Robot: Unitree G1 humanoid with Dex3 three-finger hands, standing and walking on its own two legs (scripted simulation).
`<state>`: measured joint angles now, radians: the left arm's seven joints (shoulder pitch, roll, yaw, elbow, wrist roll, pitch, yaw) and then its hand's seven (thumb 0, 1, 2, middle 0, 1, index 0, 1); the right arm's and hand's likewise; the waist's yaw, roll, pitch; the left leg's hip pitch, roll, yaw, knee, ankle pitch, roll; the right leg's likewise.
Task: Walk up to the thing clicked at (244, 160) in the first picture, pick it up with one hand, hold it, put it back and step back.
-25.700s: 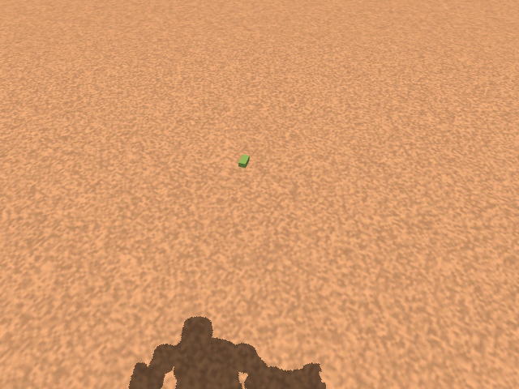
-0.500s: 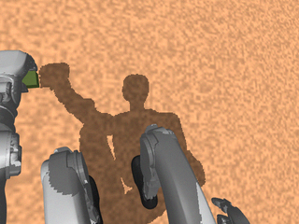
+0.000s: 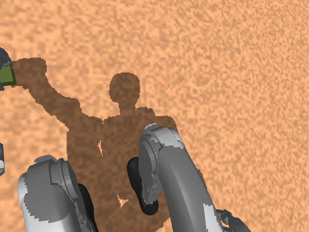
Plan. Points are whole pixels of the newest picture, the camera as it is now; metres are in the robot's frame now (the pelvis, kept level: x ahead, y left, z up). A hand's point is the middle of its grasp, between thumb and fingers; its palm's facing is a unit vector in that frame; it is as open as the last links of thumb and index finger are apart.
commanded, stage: lower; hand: left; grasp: from above
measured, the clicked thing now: out of the picture +0.53 +0.25 -0.22
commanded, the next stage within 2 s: rest in 0.48 s
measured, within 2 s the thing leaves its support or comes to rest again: rests again in 2.00 s
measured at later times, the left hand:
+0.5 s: hand (1, 84) +0.52 +0.24 -0.22, palm faces -0.48 -0.03 -0.87, open 6.8 cm
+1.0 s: hand (8, 87) +0.52 +0.24 -0.26, palm faces -0.48 -0.06 -0.87, open 6.8 cm
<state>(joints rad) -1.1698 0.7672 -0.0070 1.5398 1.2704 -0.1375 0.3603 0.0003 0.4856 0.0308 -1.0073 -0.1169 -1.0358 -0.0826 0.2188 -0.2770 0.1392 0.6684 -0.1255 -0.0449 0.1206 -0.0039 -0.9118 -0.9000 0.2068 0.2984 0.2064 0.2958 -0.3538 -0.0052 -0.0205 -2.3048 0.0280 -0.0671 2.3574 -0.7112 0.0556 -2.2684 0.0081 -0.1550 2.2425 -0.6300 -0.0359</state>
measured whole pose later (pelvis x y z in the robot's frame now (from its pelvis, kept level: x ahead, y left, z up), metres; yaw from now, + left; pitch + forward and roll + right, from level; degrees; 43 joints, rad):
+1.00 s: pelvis +0.00 +0.00 -0.03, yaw -4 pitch +34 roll -12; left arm -1.20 0.92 0.03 1.63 1.30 -0.17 0.45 0.01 0.51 0.00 -0.97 -0.17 -1.02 -0.08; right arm 0.19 -0.32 0.26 0.60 -0.17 -0.13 0.16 0.00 -0.91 -0.90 0.21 0.30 0.21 0.30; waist -0.42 -0.08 0.12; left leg -2.37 0.03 -0.14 2.48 -0.73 0.06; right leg -2.30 0.02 -0.22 2.31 -0.62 -0.03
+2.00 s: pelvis +0.00 +0.01 -0.03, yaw -7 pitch +31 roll -15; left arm -1.23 1.07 0.03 1.71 1.30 -0.19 0.51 0.01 0.52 0.00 -0.94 -0.22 -1.00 -0.12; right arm 0.16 -0.36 0.36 0.57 -0.21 -0.20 0.20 0.00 -0.91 -0.90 0.21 0.30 0.21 0.30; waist -0.47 -0.15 0.19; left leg -2.36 0.04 -0.19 2.52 -0.73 0.06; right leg -2.28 0.04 -0.26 2.30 -0.60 -0.02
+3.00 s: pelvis +0.00 +0.01 -0.03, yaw -8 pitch +31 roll -16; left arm -1.24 1.08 0.01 1.69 1.28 -0.18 0.50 0.00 -0.23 0.73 -0.27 -0.85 -0.29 -0.83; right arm 0.15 -0.36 0.39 0.57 -0.21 -0.19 0.19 -0.01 -0.90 -0.90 0.21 0.30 0.21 0.30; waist -0.47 -0.14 0.19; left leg -2.37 0.04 -0.19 2.51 -0.73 0.07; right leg -2.28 0.04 -0.27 2.29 -0.59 -0.01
